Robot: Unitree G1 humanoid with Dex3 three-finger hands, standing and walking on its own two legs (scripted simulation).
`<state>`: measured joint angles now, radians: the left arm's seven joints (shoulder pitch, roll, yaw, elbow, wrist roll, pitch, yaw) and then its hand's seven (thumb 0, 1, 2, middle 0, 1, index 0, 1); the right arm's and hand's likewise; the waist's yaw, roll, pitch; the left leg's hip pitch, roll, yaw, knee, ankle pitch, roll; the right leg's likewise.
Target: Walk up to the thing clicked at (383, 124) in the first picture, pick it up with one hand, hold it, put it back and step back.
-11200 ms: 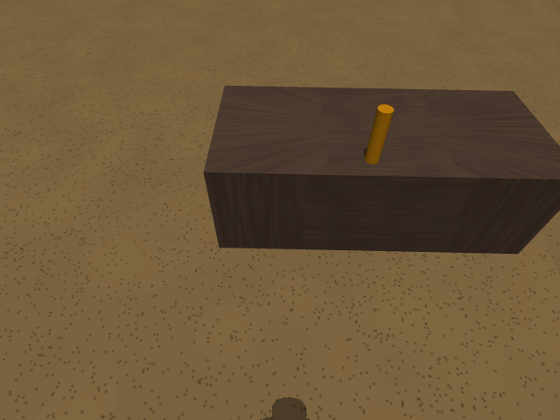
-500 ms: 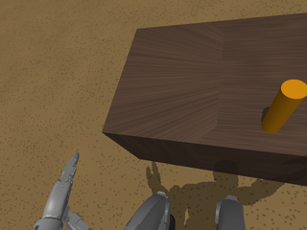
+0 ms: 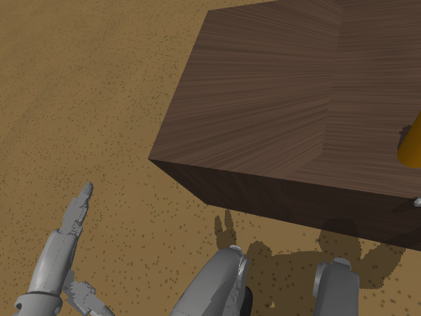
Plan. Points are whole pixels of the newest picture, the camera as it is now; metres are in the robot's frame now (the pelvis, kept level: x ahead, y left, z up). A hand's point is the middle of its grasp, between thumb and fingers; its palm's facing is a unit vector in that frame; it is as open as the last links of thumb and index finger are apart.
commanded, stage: close in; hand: right
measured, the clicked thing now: out of the picture +0.48 -0.25 -0.01
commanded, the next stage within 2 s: rest palm in 0.26 s
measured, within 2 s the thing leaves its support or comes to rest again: leaves its support in 1.80 s
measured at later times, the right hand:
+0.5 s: hand (418, 150) +0.46 -0.24 -0.05, palm faces +0.22 +0.98 +0.02, open 17.7 cm
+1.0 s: hand (411, 135) +0.48 -0.23 -0.04, palm faces +0.22 +0.97 +0.02, open 15.5 cm
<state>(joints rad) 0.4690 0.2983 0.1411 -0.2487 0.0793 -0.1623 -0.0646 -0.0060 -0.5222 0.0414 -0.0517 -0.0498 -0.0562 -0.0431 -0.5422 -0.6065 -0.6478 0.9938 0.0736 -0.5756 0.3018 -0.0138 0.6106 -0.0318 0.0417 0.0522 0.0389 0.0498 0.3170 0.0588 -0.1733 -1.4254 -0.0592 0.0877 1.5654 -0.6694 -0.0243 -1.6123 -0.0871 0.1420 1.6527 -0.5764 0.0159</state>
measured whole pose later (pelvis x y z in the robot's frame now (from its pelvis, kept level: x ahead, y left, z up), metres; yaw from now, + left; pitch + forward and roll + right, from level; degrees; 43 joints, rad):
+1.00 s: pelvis +0.00 +0.01 +0.00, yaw +0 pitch +30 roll +7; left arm 0.49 0.31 0.17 -0.39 0.07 -0.06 -0.08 -0.01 -0.54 0.05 -0.05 -0.05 -0.05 -0.05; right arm -0.64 -0.55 -0.60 1.06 0.01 -0.57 0.13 -0.01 0.55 -0.09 0.48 0.27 0.47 0.27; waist 0.33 0.03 -0.16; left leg -1.46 -0.06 0.06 1.59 -0.67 -0.02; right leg -1.61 -0.10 0.11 1.63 -0.57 0.03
